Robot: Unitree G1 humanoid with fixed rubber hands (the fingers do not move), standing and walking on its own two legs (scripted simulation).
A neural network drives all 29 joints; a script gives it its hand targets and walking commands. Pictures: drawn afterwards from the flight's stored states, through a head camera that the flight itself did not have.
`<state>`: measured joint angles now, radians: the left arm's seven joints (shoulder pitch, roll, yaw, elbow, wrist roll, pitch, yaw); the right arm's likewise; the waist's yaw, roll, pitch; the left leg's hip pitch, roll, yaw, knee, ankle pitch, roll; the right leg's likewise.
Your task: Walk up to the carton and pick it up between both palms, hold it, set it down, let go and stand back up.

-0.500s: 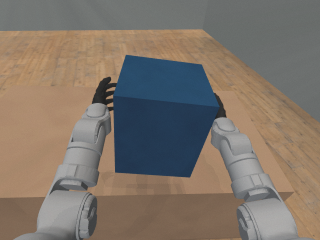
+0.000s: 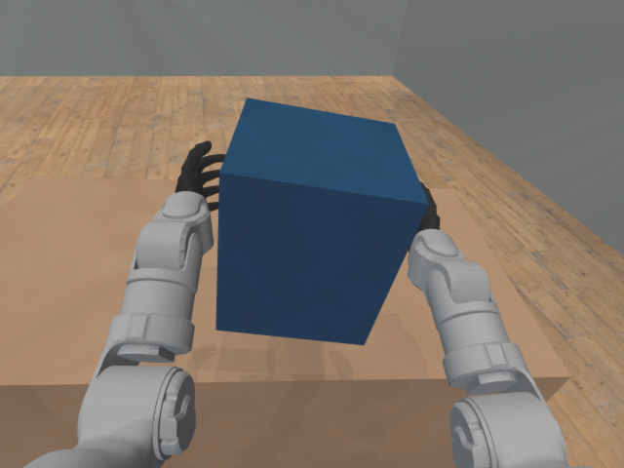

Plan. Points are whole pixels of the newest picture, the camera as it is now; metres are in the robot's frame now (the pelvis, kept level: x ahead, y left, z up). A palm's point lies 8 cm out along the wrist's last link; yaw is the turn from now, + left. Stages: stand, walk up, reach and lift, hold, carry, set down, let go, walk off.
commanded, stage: hold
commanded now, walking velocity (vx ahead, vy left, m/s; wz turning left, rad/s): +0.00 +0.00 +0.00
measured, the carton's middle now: (307, 225) +0.40 +0.01 +0.16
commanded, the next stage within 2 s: none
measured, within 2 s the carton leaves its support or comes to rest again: neither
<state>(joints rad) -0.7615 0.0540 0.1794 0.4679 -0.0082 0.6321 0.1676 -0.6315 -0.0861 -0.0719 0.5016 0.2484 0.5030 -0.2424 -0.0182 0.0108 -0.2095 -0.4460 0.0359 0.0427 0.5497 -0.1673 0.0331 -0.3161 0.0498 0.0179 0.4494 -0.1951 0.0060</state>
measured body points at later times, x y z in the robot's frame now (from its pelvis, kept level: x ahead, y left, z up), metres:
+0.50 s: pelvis +0.01 +0.00 +0.00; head -0.03 +0.02 +0.45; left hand +0.41 +0.15 +0.19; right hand +0.40 -0.15 +0.16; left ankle +0.07 +0.09 -0.73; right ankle +0.02 -0.14 -0.73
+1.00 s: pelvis +0.00 +0.00 +0.00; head -0.05 +0.02 +0.45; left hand +0.40 +0.16 +0.20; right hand +0.39 -0.15 +0.17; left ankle +0.07 +0.09 -0.73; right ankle +0.02 -0.14 -0.73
